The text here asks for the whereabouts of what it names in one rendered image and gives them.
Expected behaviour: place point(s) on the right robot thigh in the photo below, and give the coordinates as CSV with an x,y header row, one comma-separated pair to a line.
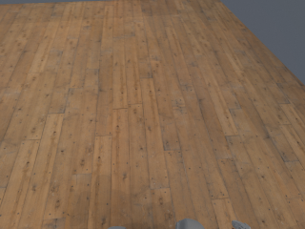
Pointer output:
x,y
188,224

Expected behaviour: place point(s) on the robot right hand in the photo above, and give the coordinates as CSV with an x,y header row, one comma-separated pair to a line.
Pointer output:
x,y
240,225

